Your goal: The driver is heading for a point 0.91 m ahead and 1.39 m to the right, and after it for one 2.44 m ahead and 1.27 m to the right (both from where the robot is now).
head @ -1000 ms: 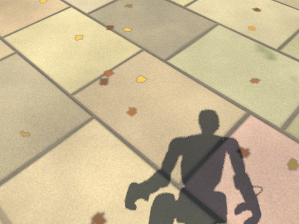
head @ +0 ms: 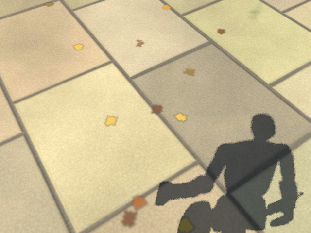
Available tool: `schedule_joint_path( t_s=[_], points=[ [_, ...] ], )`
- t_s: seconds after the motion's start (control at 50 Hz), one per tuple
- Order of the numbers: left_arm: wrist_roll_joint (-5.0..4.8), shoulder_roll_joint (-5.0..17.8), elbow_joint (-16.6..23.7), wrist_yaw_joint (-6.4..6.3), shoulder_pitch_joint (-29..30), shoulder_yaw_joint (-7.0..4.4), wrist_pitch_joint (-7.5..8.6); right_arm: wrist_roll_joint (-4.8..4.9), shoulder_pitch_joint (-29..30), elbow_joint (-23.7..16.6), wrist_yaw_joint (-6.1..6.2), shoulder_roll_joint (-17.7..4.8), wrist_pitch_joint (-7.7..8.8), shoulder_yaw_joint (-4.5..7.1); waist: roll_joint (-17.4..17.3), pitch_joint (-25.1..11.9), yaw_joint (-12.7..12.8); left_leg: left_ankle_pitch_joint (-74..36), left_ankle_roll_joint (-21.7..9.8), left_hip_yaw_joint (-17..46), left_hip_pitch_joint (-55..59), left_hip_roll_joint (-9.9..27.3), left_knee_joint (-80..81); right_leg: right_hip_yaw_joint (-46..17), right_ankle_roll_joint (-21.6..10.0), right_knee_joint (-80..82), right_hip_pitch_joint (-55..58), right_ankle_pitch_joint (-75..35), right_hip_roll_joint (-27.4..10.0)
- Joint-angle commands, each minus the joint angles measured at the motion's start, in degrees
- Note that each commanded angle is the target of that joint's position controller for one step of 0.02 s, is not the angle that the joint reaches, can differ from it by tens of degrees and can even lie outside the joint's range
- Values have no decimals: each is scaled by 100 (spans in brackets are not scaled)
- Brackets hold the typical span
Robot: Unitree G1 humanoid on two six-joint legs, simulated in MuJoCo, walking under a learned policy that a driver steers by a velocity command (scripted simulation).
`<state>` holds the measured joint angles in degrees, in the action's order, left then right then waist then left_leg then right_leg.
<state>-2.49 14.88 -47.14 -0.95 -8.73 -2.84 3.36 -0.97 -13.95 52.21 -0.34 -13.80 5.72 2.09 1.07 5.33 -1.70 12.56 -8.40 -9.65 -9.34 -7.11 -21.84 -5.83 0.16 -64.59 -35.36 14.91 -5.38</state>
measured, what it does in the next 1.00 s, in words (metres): walks ahead, turning right: right foot, then left foot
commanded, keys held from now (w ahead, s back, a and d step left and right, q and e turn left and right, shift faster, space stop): e+shift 1.00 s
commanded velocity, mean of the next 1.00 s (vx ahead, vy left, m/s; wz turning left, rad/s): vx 0.08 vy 0.00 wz -0.86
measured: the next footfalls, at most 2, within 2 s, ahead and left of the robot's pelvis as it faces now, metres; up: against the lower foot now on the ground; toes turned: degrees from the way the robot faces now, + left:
right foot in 0.20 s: +0.29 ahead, -0.11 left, +0.00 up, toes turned -10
left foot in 0.64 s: +0.39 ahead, +0.07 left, +0.00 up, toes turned -43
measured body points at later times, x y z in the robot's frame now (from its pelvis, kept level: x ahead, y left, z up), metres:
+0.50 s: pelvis +0.20 -0.02 +0.00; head +0.24 -0.05 +0.45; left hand +0.43 +0.21 -0.09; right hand +0.32 -0.33 -0.09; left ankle +0.33 +0.13 -0.70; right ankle +0.25 -0.10 -0.74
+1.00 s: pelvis +0.25 +0.02 +0.01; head +0.28 -0.02 +0.45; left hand +0.58 +0.04 -0.08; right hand +0.11 -0.27 -0.10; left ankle +0.36 +0.09 -0.74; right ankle +0.15 -0.09 -0.69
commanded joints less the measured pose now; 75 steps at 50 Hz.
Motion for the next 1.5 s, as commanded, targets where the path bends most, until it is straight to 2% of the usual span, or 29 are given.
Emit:
schedule_joint_path(
  t_s=[0.02, 0.12, 0.16, 0.2, 0.22, 0.24, 0.26, 0.28, 0.3, 0.32, 0.42, 0.6, 0.62, 0.64, 0.66, 0.68, 0.7, 0.74, 0.84, 0.96, 1.06, 1.08, 1.1, 1.12, 1.14, 1.16, 1.2, 1.34, 1.5],
  points=[
    [75, 218, 191, 105, -421, -58, -18, 41, 604, -502, 272, -905, 39, 196, -241, -532, 306, -4814, 277, 164, -368, 1347, 778, 639, 103, 1338, 762, -1130, 65],
    [138, 376, 437, 339, -148, -122, -56, 102, 533, -649, 579, -951, -363, 210, -557, -955, 98, -4917, 531, -281, 784, 1465, -236, 1323, 51, 2710, 742, -2075, 535],
    [173, 621, 394, 402, -776, -243, -77, 107, 820, -843, 623, -989, -530, 235, -749, -1137, 422, -5706, 564, -272, 686, 1654, -1112, 1490, -212, 2695, 1292, -1401, 804],
    [202, 1059, 160, 316, -2214, -459, -44, 164, 1502, -1126, 555, -909, -611, 211, -387, -1431, 1295, -4579, 702, -170, -168, 1440, -3236, 1004, -778, 3731, 2806, -1807, 820],
    [244, 1296, 235, 174, -2017, -513, -56, -35, 1454, -1263, 379, -327, -581, 71, 1254, -1075, 878, 823, 1025, -168, -1707, 411, -4861, -615, -1272, 3845, 3534, -4444, -14],
    [565, 1667, 642, 176, -1460, -477, 64, -68, 461, -1362, 239, -155, -477, 9, 1637, -1997, 163, 2804, 1374, 1251, -3104, -486, -6898, -3586, -2747, 3966, 4525, -5302, -1266],
    [563, 1717, 1045, 185, -777, -560, 42, 65, 254, -1312, 115, -701, -362, 70, 918, -2737, 201, 2295, 1187, 2211, -3182, -84, -7068, -4031, -2809, 4489, 4643, -3298, -1454],
    [367, 1380, 1233, 167, -365, -496, 17, 141, 751, -1389, 71, -996, -318, 157, 101, -1866, 139, 1836, 1031, 2116, -3285, 113, -6505, -3371, -2431, 4650, 3802, -2259, -1100],
    [161, 1093, 1290, 116, -156, -412, -44, 48, 1006, -1382, 121, -985, -350, 194, -682, -1469, 15, 1478, 1015, 1988, -3203, 374, -5954, -2878, -2031, 4741, 3176, -1542, -790],
    [63, 979, 1330, 73, -142, -374, -108, -13, 1140, -1420, 154, -901, -411, 189, -693, -1227, -7, 1341, 1022, 1936, -2945, 454, -5346, -2570, -1844, 4768, 2599, -1262, -538],
    [173, 1181, 1527, -149, -418, -530, -413, 110, 1278, -1429, 184, -442, -494, 129, 158, -1345, 94, 900, 1286, 1707, -2012, 216, -2890, -1950, -1341, 4538, 2182, -1894, 183],
    [116, 1091, 1927, -164, -30, -577, -668, 175, 1038, -1332, 118, -769, -330, 344, 1045, -1286, 189, 35, 1047, 1846, -914, 258, -562, -2720, -790, 4124, 2090, -555, 443],
    [79, 1020, 1984, -150, 63, -542, -674, 150, 775, -1239, 112, -868, -310, 405, 905, -1309, 74, -462, 933, 1844, -355, 510, 112, -2598, -639, 3829, 1816, -163, 659],
    [104, 720, 1958, -132, -309, -449, -696, 66, 748, -1274, 130, -1167, -346, 480, 38, -1536, 282, -481, 502, 2692, 432, 1594, 366, -2011, -417, 2833, 1180, 1543, 1137],
    [94, 676, 2137, -94, -379, -429, -638, -147, 901, -1341, 141, -1510, -419, 521, -1648, -1304, 523, -897, -338, 4145, 458, 2636, 706, -766, -129, 1392, 58, 2222, 1818],
    [176, 1257, 2095, -14, -414, -554, -536, -220, 1078, -1497, 166, -1220, -390, 499, -1689, -1153, 542, -854, -697, 4472, 157, 3060, 811, -628, 134, 235, -337, 1862, 1174],
    [137, 1509, 1907, 21, -476, -621, -543, -132, 1372, -1640, 229, -895, -402, 417, -1196, -997, 538, -598, -511, 3677, -39, 2710, 659, -504, 233, -161, -267, 1384, 934],
    [166, 1258, 1694, -1, -653, -559, -645, 39, 1491, -1718, 344, -786, -491, 358, -638, -765, 485, -501, -144, 2623, -175, 2056, 477, -239, 362, -902, -352, 727, 808],
    [72, 878, 2076, 36, 84, -346, -631, -60, 697, -1561, 407, -1057, -591, 395, -854, -765, -67, -1438, -423, 1711, 569, 2136, 538, 396, 606, -231, -784, 357, 217],
    [116, 754, 2098, 132, 150, -296, -654, 7, 773, -1530, 249, -1396, -615, 547, -1040, -1001, -70, -1705, -355, 889, 486, 2463, 465, 773, 474, 1241, 294, 405, 4],
    [86, 823, 1965, 222, -102, -436, -820, 250, 831, -1419, 85, -1391, -530, 619, -1057, -1093, 210, -1750, 140, 339, 453, 2659, -275, 1145, -28, 3061, 1511, 99, 265],
    [88, 906, 1827, 184, -425, -516, -824, 290, 707, -1332, 64, -1226, -527, 593, -833, -1158, 359, -1462, 443, 72, 114, 2482, -848, 1114, -239, 3671, 2201, -371, 440],
    [87, 1404, 1680, 96, -961, -712, -796, 198, 471, -1277, 25, -977, -516, 537, 168, -1195, 509, -409, 901, -308, -1056, 1996, -2171, 191, -619, 4169, 3435, -1997, 80],
    [119, 2271, 1816, 17, -996, -851, -742, -91, 581, -1701, -5, -668, -486, 412, 2131, -1156, 179, 2683, 1430, -299, -3307, 1140, -4044, -2164, -1546, 3867, 4421, -4437, -1336],
    [371, 2000, 1966, 104, -909, -782, -527, -104, 1220, -1869, 67, -855, -438, 448, 1453, -1899, 676, 2687, 1395, 1054, -3655, 898, -4908, -2727, -2192, 4170, 4080, -3711, -1680],
    [374, 1784, 1881, 141, -791, -698, -391, 50, 1537, -1942, 114, -1018, -433, 484, 961, -1656, 630, 2160, 1222, 1294, -3723, 960, -5058, -2252, -1962, 4334, 3915, -2990, -1357],
    [126, 1411, 1871, 40, -220, -568, -372, 17, 1322, -1809, 235, -1072, -445, 512, 516, -1179, 238, 1234, 1084, 1463, -3624, 1057, -4597, -1694, -1410, 4343, 3314, -2307, -862],
    [141, 1402, 1915, -159, 85, -524, -496, 47, 1052, -1664, 145, -753, -462, 379, 634, -1322, 68, 365, 1281, 1501, -2465, 447, -2857, -1652, -1164, 4078, 2557, -1982, -279],
    [179, 1143, 1848, -45, 235, -325, -553, 95, 811, -1707, -7, -808, -400, 362, 963, -1190, 121, 83, 969, 1298, -948, 555, -966, -2240, -1021, 3551, 2144, -1961, -154]
  ],
)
